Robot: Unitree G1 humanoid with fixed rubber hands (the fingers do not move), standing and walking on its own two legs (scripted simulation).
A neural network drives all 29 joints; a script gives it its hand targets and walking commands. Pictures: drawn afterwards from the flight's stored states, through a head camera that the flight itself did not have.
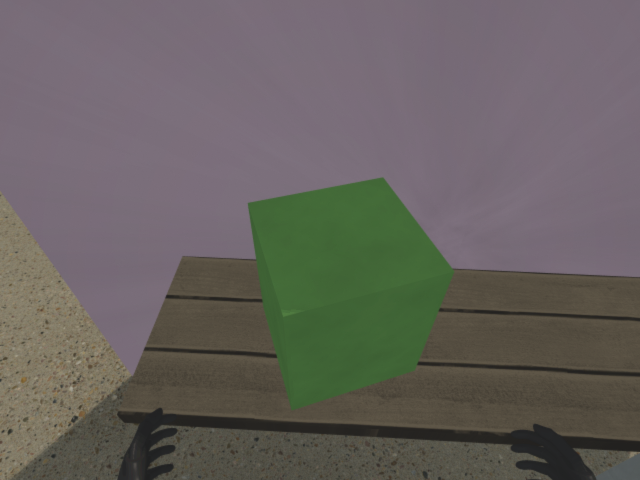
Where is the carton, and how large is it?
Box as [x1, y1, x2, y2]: [248, 177, 453, 409]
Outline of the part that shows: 382,177 248,203 263,307 291,409 414,370 453,273 451,267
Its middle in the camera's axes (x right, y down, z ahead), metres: +0.03 +0.08 +0.59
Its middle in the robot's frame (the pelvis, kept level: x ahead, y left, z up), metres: +0.40 -0.01 +0.00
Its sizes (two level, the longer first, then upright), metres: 0.210 0.200 0.250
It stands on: a table, 0.66 m high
